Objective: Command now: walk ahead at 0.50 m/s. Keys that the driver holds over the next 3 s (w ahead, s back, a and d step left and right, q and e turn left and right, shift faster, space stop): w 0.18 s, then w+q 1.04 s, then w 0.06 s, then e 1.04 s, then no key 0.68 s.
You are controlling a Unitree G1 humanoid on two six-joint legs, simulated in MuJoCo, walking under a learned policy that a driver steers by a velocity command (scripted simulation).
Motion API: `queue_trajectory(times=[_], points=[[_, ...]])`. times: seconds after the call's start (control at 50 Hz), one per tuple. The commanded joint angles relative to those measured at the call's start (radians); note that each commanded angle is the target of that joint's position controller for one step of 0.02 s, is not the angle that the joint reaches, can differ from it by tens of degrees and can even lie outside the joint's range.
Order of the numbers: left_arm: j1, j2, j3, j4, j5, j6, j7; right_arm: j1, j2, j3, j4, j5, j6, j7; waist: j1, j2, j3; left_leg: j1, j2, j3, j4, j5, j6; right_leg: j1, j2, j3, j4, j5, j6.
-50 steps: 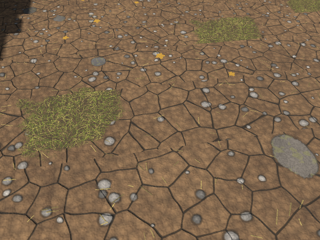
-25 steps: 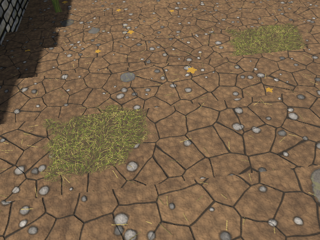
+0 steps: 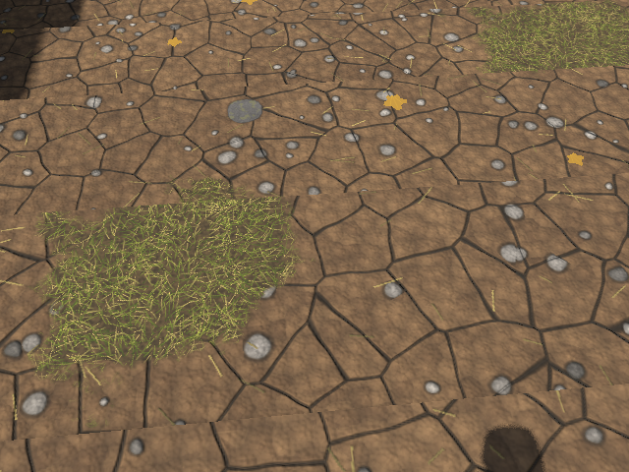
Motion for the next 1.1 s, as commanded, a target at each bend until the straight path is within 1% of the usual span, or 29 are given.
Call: queue_trajectory(times=[0.02,0.06,0.1,0.2,0.24,0.28,0.3,0.32,0.34,0.36,0.4,0.44,0.5,0.6,0.62,0.74,0.78,0.8,0.82,0.84,0.86,0.88,0.9,0.92,0.96,0.98,1.0,1.06,1.1], points=[[-0.003,0.078,0.02,-0.104,0.021,0.023,0.021,-0.056,-0.121,-0.012,-0.062,-0.003,-0.044,-0.011,0.038,0.057,-0.018,0.053,0.399,-0.445,-0.369,0.304,0.223,-0.202,-0.123,-0.012,-0.33,0.286,-0.03],[-0.074,0.065,0.026,-0.137,0.059,0.006,0.011,-0.09,-0.132,-0.013,-0.066,-0.019,-0.057,-0.037,0.032,0.138,0.031,-0.097,0.231,-0.203,-0.42,0.424,0.169,0.005,-0.115,-0.05,-0.739,0.478,0.0],[-0.107,0.03,0.016,-0.134,0.065,-0.016,-0.016,-0.038,-0.134,-0.015,-0.046,-0.005,-0.057,-0.063,0.008,0.162,-0.033,-0.037,0.174,-0.1,-0.395,0.535,0.161,0.156,-0.069,-0.101,-1.008,0.675,0.015],[-0.291,0.04,0.016,-0.193,0.055,0.001,-0.047,0.147,-0.183,-0.047,0.028,0.045,-0.01,-0.062,-0.087,0.059,0.017,0.302,0.284,-0.188,-0.358,0.431,0.146,0.034,-0.024,-0.131,-1.229,0.586,-0.058],[-0.275,0.068,0.031,-0.202,0.054,-0.007,-0.056,0.154,-0.19,-0.05,0.034,0.04,0.011,-0.059,-0.06,0.067,0.024,0.321,0.283,-0.211,-0.317,0.416,0.128,0.117,0.001,-0.145,-1.279,0.543,-0.085],[-0.075,0.148,0.078,-0.157,0.065,-0.015,-0.054,0.107,-0.181,-0.042,0.011,0.026,0.022,-0.062,0.045,0.022,-0.099,0.251,0.182,-0.153,-0.066,0.523,0.078,0.437,-0.002,-0.129,-1.291,0.624,-0.127],[0.069,0.217,0.099,-0.15,0.07,-0.013,-0.049,0.17,-0.109,-0.018,-0.006,0.003,0.016,-0.059,0.07,-0.115,-0.254,0.01,0.063,-0.094,0.272,0.235,0.02,0.767,-0.2,0.114,-1.277,0.577,-0.219],[0.154,0.228,0.103,-0.119,0.06,-0.011,-0.059,0.228,-0.048,0.002,-0.01,0.018,0.004,-0.053,0.07,-0.296,-0.377,-0.219,-0.038,-0.133,0.559,-0.284,-0.007,0.925,-0.354,0.518,-1.461,0.26,-0.314],[0.129,0.157,0.083,-0.118,0.053,-0.013,-0.058,0.163,-0.151,-0.03,-0.009,0.046,0.001,-0.051,0.082,-0.182,-0.261,-0.333,-0.004,-0.208,0.653,-0.272,0.004,0.863,-0.341,0.531,-1.527,0.08,-0.275],[0.038,0.135,0.074,-0.132,0.056,-0.015,-0.055,0.076,-0.178,-0.042,-0.04,0.056,0.003,-0.057,0.063,-0.118,-0.13,-0.367,0.039,-0.183,0.652,-0.179,0.01,0.725,-0.323,0.4,-1.552,0.111,-0.238],[-0.099,0.09,0.063,-0.144,0.072,-0.024,-0.053,0.052,-0.154,-0.047,-0.042,0.037,0.014,-0.071,-0.003,-0.08,-0.048,-0.268,0.106,-0.182,0.558,-0.039,-0.002,0.515,-0.26,0.191,-1.604,0.33,-0.213],[-0.143,0.058,0.06,-0.134,0.07,-0.037,-0.053,0.091,-0.125,-0.052,-0.028,0.032,0.04,-0.077,-0.042,-0.083,-0.052,-0.167,0.139,-0.182,0.492,0.0,-0.013,0.444,-0.224,0.068,-1.649,0.424,-0.192],[-0.148,0.105,0.078,-0.104,0.072,-0.052,-0.039,0.031,-0.11,-0.055,-0.063,0.025,0.064,-0.089,-0.05,-0.04,-0.016,-0.192,0.145,-0.194,0.357,0.103,-0.021,0.43,-0.227,-0.056,-1.701,0.551,-0.196],[-0.103,0.141,0.093,-0.039,0.082,-0.032,-0.015,-0.056,-0.068,-0.045,-0.121,0.012,0.052,-0.055,-0.033,-0.03,-0.049,-0.177,0.14,-0.127,0.205,0.305,-0.04,0.505,-0.208,-0.239,-1.664,0.739,-0.191],[-0.092,0.158,0.097,-0.041,0.101,-0.043,-0.019,-0.01,-0.112,-0.063,-0.1,0.006,0.05,-0.046,-0.042,-0.008,-0.095,-0.144,0.134,-0.109,0.343,0.39,-0.045,0.527,-0.245,-0.238,-1.605,0.78,-0.212],[0.001,0.128,0.097,0.008,0.04,-0.028,-0.032,-0.128,-0.117,-0.075,-0.181,0.021,0.091,-0.015,0.003,-0.067,0.02,-0.387,0.141,-0.073,0.442,0.137,0.001,0.721,-0.31,-0.246,-1.437,0.873,-0.209],[-0.078,0.167,0.103,-0.025,0.034,-0.024,-0.033,-0.081,-0.124,-0.083,-0.189,0.02,0.098,-0.008,-0.048,-0.077,0.011,-0.215,0.1,0.017,0.413,0.079,0.016,0.627,-0.296,-0.312,-1.334,1.073,-0.179],[-0.177,0.193,0.108,-0.059,0.029,-0.026,-0.035,0.034,-0.143,-0.096,-0.161,0.023,0.102,-0.011,-0.13,-0.088,-0.029,0.041,0.047,0.096,0.372,0.05,0.028,0.476,-0.256,-0.376,-1.218,1.229,-0.152],[-0.257,0.222,0.114,-0.083,0.024,-0.04,-0.041,0.214,-0.193,-0.124,-0.111,0.029,0.1,-0.023,-0.234,-0.079,-0.102,0.352,-0.029,0.178,0.361,0.068,0.042,0.308,-0.234,-0.377,-1.001,1.334,-0.146],[-0.428,0.234,0.117,-0.121,-0.001,-0.067,-0.053,0.481,-0.235,-0.149,-0.029,0.029,0.089,-0.039,-0.425,0.001,-0.139,0.666,-0.039,0.158,0.172,0.232,0.093,0.072,-0.178,-0.361,-0.613,1.088,-0.097],[-0.42,0.092,0.084,-0.151,0.003,-0.094,-0.061,0.39,-0.258,-0.134,-0.022,0.026,0.068,-0.044,-0.337,0.334,0.041,0.562,0.085,-0.179,-0.12,0.478,0.217,-0.176,0.038,-0.32,-0.128,0.023,-0.032],[-0.251,0.052,0.069,-0.188,0.018,-0.119,-0.057,0.257,-0.216,-0.07,-0.08,0.035,0.016,-0.025,-0.124,0.358,-0.029,0.489,0.191,-0.56,-0.156,0.656,0.307,-0.247,0.038,-0.07,-0.188,-0.082,-0.071],[-0.267,0.103,0.082,-0.186,0.012,-0.11,-0.04,0.233,-0.184,-0.065,-0.101,0.042,-0.009,-0.009,-0.112,0.157,-0.036,0.433,0.254,-0.61,-0.21,0.593,0.327,-0.241,0.027,-0.044,-0.263,-0.012,-0.065],[-0.285,0.09,0.081,-0.219,-0.001,-0.1,-0.029,0.185,-0.235,-0.078,-0.103,0.038,-0.029,0.0,-0.057,0.06,-0.009,0.359,0.313,-0.782,-0.244,0.258,0.356,-0.318,0.026,-0.037,-0.352,0.044,-0.059],[-0.288,0.088,0.074,-0.205,0.026,-0.063,-0.014,0.042,-0.208,-0.065,-0.135,0.044,-0.045,-0.014,0.014,-0.032,0.018,0.17,0.335,-0.76,-0.146,0.198,0.321,-0.267,-0.039,-0.01,-0.524,0.077,-0.041],[-0.248,0.108,0.074,-0.175,0.031,-0.056,-0.03,0.029,-0.19,-0.058,-0.167,0.005,-0.046,-0.027,0.014,-0.06,-0.004,0.128,0.313,-0.685,-0.098,0.205,0.288,-0.221,-0.062,0.006,-0.625,0.21,-0.056],[-0.311,0.132,0.081,-0.195,0.05,-0.057,-0.043,0.057,-0.197,-0.059,-0.171,0.001,-0.052,-0.039,-0.008,-0.045,0.0,0.057,0.217,-0.564,-0.082,0.182,0.251,-0.161,-0.032,-0.036,-0.781,0.415,-0.067],[-0.493,0.016,0.038,-0.25,0.1,-0.094,-0.118,0.19,-0.102,-0.029,-0.134,0.015,-0.029,-0.131,-0.101,0.035,-0.046,-0.09,0.033,-0.353,-0.036,-0.06,0.175,0.103,0.063,-0.124,-1.193,1.056,-0.081],[-0.472,-0.004,0.032,-0.262,0.084,-0.069,-0.128,0.206,-0.124,-0.034,-0.118,0.023,-0.007,-0.141,-0.095,0.077,-0.055,-0.176,0.014,-0.319,0.006,-0.113,0.149,0.285,0.104,-0.153,-1.244,1.172,-0.069]])
Next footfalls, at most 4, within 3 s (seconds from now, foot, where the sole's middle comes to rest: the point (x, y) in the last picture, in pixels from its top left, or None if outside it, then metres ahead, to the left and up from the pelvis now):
0.28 right None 0.35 -0.13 -0.76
0.84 left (263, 458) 0.45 0.15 -0.76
1.26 right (293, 320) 0.86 0.11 -0.93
1.62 left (197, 300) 0.91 0.38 -0.93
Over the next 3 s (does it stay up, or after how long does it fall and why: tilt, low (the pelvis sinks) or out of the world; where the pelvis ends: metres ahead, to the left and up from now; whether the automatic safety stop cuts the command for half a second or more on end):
stays up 0.85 0.21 -0.17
